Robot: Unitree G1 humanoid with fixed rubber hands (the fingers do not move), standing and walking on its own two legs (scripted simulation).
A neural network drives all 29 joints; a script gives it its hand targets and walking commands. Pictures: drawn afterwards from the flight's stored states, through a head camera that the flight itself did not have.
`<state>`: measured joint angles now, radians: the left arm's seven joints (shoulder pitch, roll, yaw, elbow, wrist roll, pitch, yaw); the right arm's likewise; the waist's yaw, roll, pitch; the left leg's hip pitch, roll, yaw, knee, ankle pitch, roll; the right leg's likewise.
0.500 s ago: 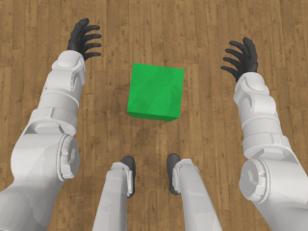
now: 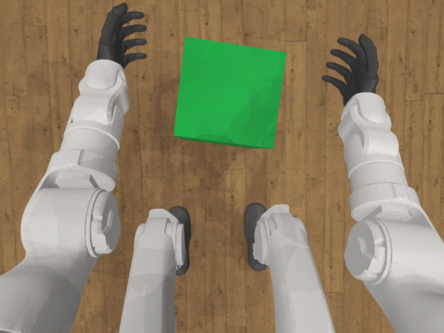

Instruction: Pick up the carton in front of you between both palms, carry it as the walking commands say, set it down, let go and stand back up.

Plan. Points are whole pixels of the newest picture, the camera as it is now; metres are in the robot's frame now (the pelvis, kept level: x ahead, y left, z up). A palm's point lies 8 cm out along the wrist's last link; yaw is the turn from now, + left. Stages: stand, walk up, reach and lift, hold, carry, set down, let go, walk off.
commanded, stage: reach and lift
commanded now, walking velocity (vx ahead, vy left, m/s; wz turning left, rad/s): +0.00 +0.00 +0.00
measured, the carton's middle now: (225, 103) +0.50 -0.02 -0.41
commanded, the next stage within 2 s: none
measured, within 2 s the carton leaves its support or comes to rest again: leaves its support in 1.34 s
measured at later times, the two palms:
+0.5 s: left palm (146, 88) +0.52 +0.16 -0.34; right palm (308, 108) +0.48 -0.20 -0.34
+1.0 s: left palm (158, 91) +0.52 +0.13 -0.34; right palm (295, 107) +0.48 -0.17 -0.34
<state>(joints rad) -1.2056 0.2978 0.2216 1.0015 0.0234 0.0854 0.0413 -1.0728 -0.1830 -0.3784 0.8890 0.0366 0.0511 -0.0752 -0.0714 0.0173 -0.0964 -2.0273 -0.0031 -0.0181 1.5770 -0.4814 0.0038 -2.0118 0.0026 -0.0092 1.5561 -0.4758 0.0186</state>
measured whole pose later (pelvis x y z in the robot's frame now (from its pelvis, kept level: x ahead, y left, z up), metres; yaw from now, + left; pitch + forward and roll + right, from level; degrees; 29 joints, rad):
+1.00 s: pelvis -0.04 +0.00 -0.16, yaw +0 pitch +37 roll -2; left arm -1.56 0.37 -0.05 1.25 -0.24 0.04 0.09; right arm -1.44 -0.26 -0.12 1.13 0.25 0.02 -0.15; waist -0.06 -0.01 0.36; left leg -2.28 0.00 -0.02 2.18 -0.55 0.01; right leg -2.26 0.02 -0.01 2.15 -0.54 0.03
